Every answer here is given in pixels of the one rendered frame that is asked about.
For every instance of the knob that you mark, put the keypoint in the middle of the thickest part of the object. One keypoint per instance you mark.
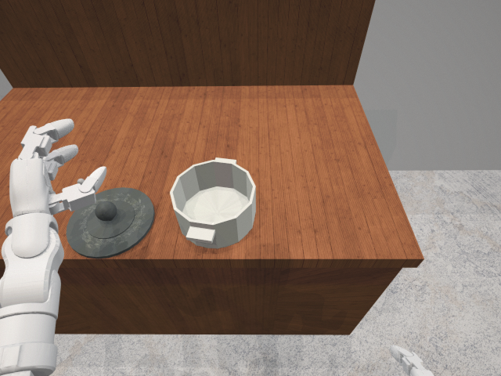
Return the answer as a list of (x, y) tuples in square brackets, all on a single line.
[(105, 211)]

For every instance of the robot right hand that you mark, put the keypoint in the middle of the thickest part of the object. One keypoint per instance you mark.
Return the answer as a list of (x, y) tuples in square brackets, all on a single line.
[(410, 362)]

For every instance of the robot left forearm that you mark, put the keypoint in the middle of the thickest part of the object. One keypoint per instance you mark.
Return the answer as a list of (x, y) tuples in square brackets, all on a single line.
[(29, 295)]

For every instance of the pot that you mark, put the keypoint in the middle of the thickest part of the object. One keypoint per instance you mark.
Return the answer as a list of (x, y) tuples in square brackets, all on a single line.
[(214, 203)]

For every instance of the table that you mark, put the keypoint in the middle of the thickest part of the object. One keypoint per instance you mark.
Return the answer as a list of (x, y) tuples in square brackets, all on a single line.
[(156, 86)]

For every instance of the lid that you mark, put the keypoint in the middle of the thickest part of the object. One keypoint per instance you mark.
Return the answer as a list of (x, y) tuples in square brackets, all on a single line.
[(94, 238)]

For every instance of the robot left hand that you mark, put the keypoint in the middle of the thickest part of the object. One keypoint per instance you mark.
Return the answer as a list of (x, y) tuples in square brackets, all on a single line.
[(31, 174)]

